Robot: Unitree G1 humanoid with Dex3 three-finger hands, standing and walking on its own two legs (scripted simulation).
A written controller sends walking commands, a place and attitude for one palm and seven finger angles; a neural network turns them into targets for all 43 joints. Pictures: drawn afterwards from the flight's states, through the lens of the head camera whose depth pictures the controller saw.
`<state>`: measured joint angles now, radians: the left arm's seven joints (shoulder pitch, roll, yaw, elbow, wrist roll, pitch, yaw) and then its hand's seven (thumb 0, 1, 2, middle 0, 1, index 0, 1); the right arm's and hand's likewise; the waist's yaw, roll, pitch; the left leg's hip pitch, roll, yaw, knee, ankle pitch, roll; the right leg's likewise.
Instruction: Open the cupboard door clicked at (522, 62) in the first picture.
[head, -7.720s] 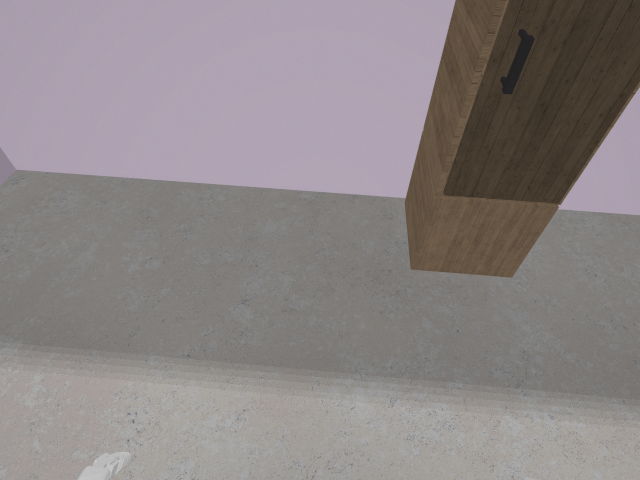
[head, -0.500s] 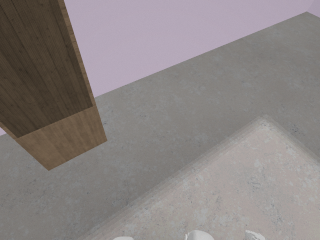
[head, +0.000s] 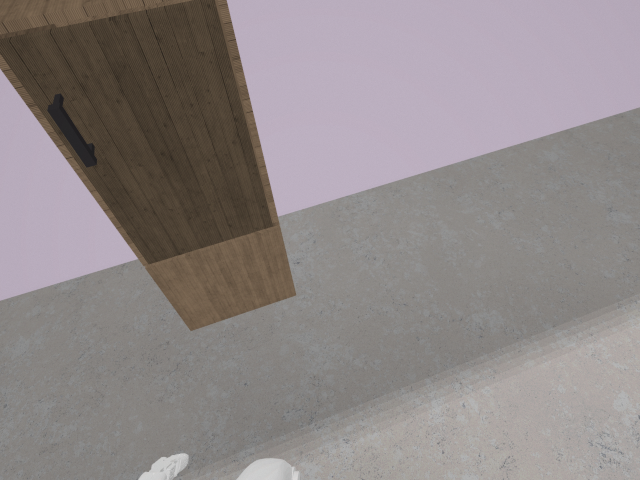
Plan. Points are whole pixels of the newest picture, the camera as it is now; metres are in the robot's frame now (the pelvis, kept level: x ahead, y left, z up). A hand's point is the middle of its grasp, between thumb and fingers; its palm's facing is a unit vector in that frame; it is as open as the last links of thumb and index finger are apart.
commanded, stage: turn to face it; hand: left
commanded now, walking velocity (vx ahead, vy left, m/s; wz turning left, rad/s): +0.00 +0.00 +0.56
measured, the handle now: (74, 131) +0.68 +0.47 +0.09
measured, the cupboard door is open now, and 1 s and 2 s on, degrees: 0 0 0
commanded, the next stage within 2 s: take the last steps up to it in 0.52 s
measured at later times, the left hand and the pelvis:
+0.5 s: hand out of the picture -0.02 +0.28 -0.17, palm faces +0.28 -0.93 -0.24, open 7.4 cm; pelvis -0.01 +0.06 +0.00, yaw +13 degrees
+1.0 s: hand out of the picture -0.07 +0.17 -0.16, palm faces +0.38 -0.90 -0.20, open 7.4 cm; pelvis +0.02 +0.02 +0.01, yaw +19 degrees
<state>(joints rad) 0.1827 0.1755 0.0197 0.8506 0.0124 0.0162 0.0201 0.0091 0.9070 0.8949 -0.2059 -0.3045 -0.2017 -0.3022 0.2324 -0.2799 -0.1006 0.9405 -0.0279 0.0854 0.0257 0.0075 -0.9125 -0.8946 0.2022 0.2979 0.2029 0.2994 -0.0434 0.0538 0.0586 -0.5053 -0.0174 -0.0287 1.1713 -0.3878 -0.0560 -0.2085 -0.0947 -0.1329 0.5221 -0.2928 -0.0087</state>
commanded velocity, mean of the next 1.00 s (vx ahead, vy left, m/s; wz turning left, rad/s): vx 0.12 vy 0.00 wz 0.22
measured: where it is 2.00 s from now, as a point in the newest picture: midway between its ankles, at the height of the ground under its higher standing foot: (292, 479)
